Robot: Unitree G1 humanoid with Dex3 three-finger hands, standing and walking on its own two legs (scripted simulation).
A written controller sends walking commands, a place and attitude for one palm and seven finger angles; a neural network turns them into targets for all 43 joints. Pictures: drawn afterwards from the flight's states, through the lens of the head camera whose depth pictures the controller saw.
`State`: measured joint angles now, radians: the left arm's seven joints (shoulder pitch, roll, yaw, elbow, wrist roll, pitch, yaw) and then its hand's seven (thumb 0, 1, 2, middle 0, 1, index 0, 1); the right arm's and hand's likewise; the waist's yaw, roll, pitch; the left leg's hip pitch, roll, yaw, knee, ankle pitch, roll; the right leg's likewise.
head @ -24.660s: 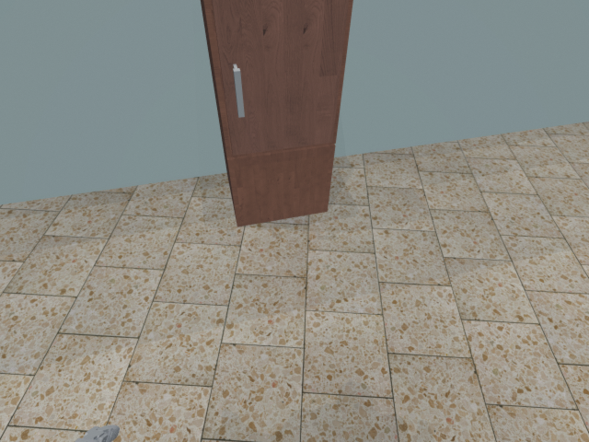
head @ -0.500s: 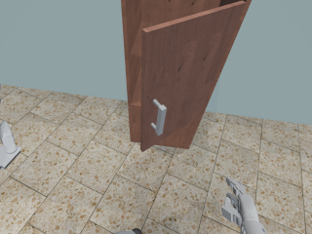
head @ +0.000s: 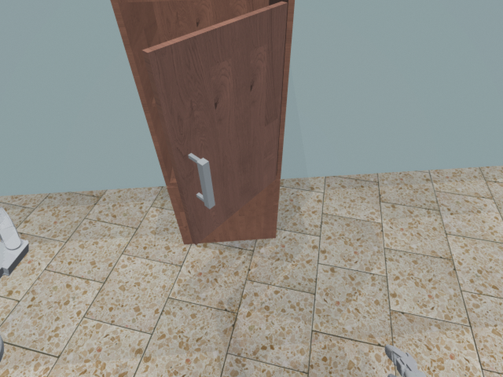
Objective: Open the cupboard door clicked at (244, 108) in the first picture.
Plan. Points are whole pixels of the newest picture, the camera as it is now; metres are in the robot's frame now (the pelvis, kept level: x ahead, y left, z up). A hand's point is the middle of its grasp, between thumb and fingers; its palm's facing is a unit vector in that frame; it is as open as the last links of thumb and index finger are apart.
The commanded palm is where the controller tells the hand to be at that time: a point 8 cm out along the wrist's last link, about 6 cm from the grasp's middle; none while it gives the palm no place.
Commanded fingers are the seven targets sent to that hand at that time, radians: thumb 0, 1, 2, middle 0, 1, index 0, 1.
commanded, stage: stop stepping back and stand still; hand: left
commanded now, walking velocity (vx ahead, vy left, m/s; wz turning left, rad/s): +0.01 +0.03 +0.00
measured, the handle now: (201, 181) +0.59 +0.12 -0.06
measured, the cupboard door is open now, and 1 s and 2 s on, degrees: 44 44 44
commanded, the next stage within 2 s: let the arm hang, fingers relaxed in 0.60 s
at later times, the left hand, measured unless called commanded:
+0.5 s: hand (95, 269) +0.21 +0.18 +0.17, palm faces +0.42 -0.76 -0.49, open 7.4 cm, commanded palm +0.14 +0.23 +0.20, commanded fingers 0.00 0.90 0.90 -0.20 -0.30 -0.20 -0.30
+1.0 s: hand out of the picture +0.02 +0.15 -0.15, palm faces +0.13 -0.98 -0.17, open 7.0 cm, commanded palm none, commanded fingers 0.00 0.90 0.90 -0.20 -0.30 -0.20 -0.30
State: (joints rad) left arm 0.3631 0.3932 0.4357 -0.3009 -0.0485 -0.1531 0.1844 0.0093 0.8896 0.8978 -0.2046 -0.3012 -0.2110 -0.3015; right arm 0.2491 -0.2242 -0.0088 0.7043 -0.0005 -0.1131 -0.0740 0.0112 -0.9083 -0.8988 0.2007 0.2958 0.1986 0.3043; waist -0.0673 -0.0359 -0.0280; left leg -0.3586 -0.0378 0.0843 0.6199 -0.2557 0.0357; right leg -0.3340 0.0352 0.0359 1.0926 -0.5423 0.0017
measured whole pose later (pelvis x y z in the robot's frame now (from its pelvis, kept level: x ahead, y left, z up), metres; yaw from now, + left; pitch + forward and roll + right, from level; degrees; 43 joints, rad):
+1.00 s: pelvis -0.03 -0.02 +0.01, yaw +2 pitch +0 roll +1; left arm 0.30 0.14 0.06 0.80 0.01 0.07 0.05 -0.02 0.99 0.90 -0.20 -0.30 -0.21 -0.30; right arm 0.26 -0.15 0.03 0.88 -0.03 0.02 -0.02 0.00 -0.95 -0.90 0.20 0.30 0.20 0.30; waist 0.01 -0.06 0.06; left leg -0.23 -0.06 0.04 0.55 -0.32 0.06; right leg -0.34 0.00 -0.10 0.57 -0.23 -0.05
